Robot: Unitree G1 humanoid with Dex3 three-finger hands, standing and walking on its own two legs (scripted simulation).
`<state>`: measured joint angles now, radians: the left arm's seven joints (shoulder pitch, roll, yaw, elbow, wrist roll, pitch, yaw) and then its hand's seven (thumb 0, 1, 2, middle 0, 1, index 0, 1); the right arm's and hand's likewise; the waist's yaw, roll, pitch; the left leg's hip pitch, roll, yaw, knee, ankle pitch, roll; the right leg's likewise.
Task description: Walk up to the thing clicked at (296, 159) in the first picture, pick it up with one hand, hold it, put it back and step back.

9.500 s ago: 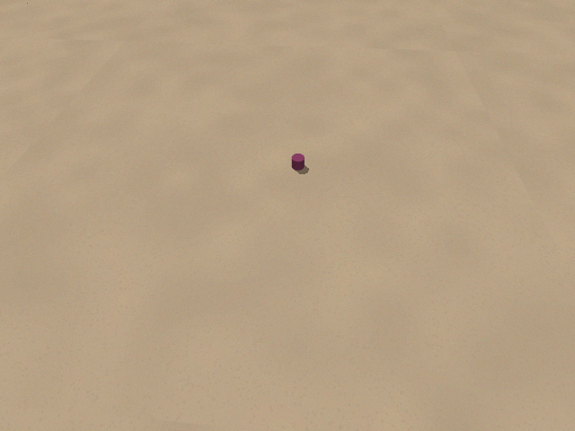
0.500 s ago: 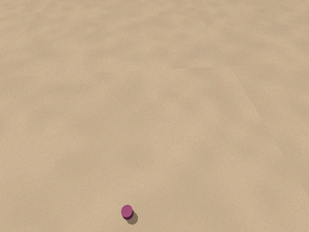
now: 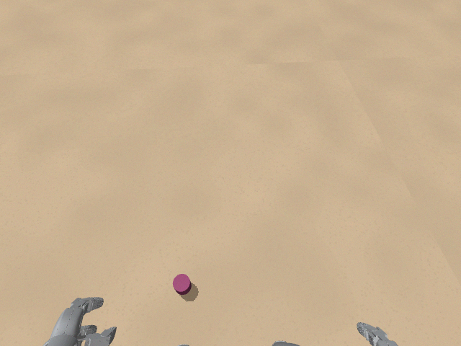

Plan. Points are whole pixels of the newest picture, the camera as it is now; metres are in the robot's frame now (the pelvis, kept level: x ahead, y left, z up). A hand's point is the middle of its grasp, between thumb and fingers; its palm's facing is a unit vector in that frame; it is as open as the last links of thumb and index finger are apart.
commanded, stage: rise first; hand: left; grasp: from above
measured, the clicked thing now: (182, 284) +0.39 +0.18 -0.73
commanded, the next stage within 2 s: none
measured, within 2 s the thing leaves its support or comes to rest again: neither
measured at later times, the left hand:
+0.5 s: hand out of the picture +0.13 +0.26 -0.24, palm faces -0.20 -0.85 -0.49, open 14.1 cm
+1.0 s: hand (141, 317) +0.23 +0.26 -0.44, palm faces -0.45 -0.38 -0.81, open 13.9 cm
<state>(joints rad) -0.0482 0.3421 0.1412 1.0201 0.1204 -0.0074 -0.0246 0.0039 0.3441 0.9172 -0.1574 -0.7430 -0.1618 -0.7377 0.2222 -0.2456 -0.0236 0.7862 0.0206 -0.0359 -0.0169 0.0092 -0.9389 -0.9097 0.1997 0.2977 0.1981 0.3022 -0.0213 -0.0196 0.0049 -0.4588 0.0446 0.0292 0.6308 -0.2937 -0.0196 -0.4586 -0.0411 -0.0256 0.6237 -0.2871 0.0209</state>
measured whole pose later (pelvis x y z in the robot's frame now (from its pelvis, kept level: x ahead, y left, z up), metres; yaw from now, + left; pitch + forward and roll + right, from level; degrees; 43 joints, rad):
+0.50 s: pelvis -0.01 +0.01 -0.09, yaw +0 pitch +20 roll -2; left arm 0.22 0.30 0.12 0.53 0.32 0.11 0.03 0.00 -0.54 0.99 -0.09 -1.06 -0.08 -1.07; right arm 0.17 -0.24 -0.04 0.58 0.00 -0.14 -0.01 0.01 -0.92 -0.91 0.20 0.30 0.20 0.30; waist -0.01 0.00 -0.13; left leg -1.04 0.05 -0.01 1.24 -0.55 -0.01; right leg -1.02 -0.05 -0.03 1.21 -0.54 0.03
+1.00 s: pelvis -0.07 +0.00 -0.29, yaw +0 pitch +34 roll -2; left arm -0.30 0.39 0.04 0.79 0.81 -0.07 0.25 0.00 -0.49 0.98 -0.10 -1.02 -0.10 -1.03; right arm 0.05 -0.29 -0.07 0.68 -0.02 -0.14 0.05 0.01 -0.88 -0.90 0.20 0.30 0.20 0.30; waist -0.02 0.02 -0.17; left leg -1.87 0.04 -0.04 1.95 -0.67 -0.02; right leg -1.86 -0.05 0.00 1.93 -0.67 0.02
